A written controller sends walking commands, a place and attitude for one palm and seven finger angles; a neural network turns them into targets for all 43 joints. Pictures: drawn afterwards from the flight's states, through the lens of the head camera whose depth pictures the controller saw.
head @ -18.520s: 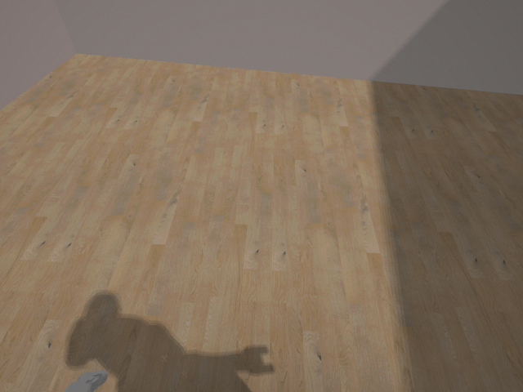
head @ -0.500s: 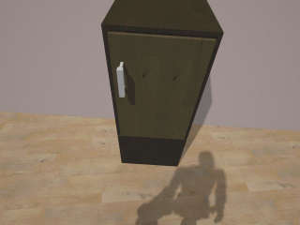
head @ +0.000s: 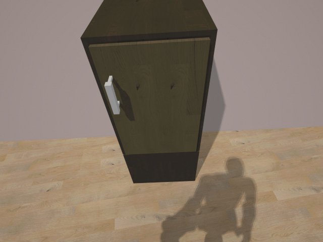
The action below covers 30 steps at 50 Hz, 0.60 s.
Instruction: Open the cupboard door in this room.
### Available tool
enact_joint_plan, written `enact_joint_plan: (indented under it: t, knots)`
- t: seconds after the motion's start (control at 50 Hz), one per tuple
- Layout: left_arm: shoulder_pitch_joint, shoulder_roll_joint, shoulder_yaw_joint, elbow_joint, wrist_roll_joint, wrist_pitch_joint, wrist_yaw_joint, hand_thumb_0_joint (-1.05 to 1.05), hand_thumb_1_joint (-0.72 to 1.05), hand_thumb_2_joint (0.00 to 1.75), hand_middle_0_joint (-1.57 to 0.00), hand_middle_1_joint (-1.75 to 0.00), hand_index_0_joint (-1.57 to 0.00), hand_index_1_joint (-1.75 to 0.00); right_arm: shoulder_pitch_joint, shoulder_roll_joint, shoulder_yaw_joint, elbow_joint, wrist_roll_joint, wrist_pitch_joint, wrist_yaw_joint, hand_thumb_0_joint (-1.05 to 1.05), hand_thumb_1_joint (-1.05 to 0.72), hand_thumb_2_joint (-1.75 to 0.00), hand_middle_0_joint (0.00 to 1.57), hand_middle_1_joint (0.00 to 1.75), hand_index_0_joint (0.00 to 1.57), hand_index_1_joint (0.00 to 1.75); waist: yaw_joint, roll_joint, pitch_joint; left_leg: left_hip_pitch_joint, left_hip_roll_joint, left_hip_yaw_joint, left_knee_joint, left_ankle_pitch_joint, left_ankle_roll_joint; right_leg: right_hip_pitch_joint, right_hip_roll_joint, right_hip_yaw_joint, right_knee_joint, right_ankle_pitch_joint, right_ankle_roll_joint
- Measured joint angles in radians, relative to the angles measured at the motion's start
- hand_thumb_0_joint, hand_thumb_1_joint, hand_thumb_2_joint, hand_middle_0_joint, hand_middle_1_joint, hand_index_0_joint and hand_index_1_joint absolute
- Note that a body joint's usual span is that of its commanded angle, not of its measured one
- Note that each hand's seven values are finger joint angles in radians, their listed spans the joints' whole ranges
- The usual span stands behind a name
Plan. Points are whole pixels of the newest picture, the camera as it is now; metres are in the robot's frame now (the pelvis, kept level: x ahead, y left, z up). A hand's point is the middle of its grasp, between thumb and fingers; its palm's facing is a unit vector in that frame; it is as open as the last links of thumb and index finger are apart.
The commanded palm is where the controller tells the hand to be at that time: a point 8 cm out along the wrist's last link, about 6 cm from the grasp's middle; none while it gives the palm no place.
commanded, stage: look again from close up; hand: left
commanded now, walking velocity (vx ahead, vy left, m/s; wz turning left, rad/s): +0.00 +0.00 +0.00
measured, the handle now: (113, 95) +0.58 +0.20 +0.04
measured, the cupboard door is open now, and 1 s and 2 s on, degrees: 0 0 0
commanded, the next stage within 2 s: shuffle to correct the standing spot in 0.32 s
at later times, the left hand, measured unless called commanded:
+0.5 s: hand out of the picture -0.01 +0.15 -0.16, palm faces +0.04 -0.97 -0.22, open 7.3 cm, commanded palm none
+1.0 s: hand out of the picture +0.05 +0.15 -0.16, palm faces +0.09 -0.97 -0.23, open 7.3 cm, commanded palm none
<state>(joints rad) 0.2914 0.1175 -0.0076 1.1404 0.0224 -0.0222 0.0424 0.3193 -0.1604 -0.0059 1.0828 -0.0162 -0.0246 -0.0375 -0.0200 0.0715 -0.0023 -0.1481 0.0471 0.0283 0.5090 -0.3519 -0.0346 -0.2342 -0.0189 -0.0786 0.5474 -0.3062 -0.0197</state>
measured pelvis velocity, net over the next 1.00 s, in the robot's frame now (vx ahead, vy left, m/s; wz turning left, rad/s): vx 0.05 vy -0.02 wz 0.03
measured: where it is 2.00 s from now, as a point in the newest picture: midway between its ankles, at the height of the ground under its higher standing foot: outside the picture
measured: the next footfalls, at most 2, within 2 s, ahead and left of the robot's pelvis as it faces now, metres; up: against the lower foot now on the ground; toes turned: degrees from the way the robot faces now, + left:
left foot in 1.14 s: +0.16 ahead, +0.11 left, +0.00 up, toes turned +6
left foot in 1.70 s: +0.05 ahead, +0.08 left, +0.00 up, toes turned +3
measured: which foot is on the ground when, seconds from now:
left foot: down 0.00-0.86, up 0.88-1.00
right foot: down 0.00-1.00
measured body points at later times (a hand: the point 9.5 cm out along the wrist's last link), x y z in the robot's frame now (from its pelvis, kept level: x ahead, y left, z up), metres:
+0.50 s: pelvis -0.02 -0.03 +0.00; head -0.02 -0.05 +0.45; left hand -0.01 +0.20 -0.15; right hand -0.04 -0.24 -0.17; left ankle -0.05 +0.14 -0.73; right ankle -0.01 -0.10 -0.73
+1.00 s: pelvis +0.05 -0.02 +0.00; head +0.07 -0.04 +0.45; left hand +0.04 +0.20 -0.15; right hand +0.02 -0.23 -0.17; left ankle +0.01 +0.11 -0.67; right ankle +0.03 -0.10 -0.73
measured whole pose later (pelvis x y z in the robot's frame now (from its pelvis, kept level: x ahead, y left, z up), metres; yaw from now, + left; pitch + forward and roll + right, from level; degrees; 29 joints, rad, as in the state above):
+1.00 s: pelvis +0.05 -0.02 +0.00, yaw +2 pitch +0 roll +1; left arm 0.33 0.13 0.04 1.07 0.03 -0.07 0.03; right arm 0.36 -0.13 -0.02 1.12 -0.02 -0.01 -0.01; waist 0.00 0.02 0.03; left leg -0.41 0.05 0.06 1.03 -0.45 0.01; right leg -0.22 -0.01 -0.13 0.54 -0.34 -0.07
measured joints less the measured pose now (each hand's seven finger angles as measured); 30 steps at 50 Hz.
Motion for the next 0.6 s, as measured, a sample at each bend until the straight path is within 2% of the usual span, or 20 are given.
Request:
enact_joint_plan:
  t: [0.24,0.46,0.5,0.6]
  knots:
    - [-0.041,0.024,0.01,-0.037,-0.009,-0.006,-0.003,0.01,0.93,0.9,-0.2,-0.3,-0.2,-0.3,0.005,0.007,0.015,0.009,-0.005,0.004,0.005,0.01,-0.92,-0.9,0.2,0.3,0.2,0.3,0.001,-0.005,0.004,0.038,0.012,-0.009,-0.06,0.042,-0.024,0.021,0.013,-0.012,-0.018,0.012,-0.027]
    - [-0.017,0.025,0.012,-0.025,-0.008,0.002,-0.011,0.01,0.93,0.9,-0.2,-0.3,-0.2,-0.3,0.023,0.005,0.015,0.034,-0.005,0.009,0.006,0.01,-0.91,-0.9,0.2,0.3,0.2,0.3,0.01,-0.03,0.022,0.03,0.026,-0.017,-0.077,0.067,-0.031,0.024,0.028,-0.021,-0.055,0.046,-0.039]
    - [-0.007,0.022,0.013,-0.024,-0.005,0.006,-0.014,0.01,0.92,0.9,-0.2,-0.3,-0.2,-0.3,0.028,0.004,0.014,0.036,-0.008,0.011,0.007,0.01,-0.91,-0.9,0.2,0.3,0.2,0.3,0.013,-0.033,0.022,0.022,0.027,-0.017,-0.062,0.059,-0.021,0.022,0.029,-0.022,-0.052,0.046,-0.04]
    - [0.036,0.015,0.026,-0.03,0.002,0.019,-0.022,0.01,0.92,0.9,-0.2,-0.3,-0.2,-0.3,0.057,0.007,0.009,0.039,-0.015,0.02,0.016,0.01,-0.91,-0.9,0.2,0.3,0.2,0.3,0.021,-0.045,0.003,-0.017,0.032,-0.019,0.022,-0.007,0.034,0.008,0.035,-0.024,-0.025,0.024,-0.04]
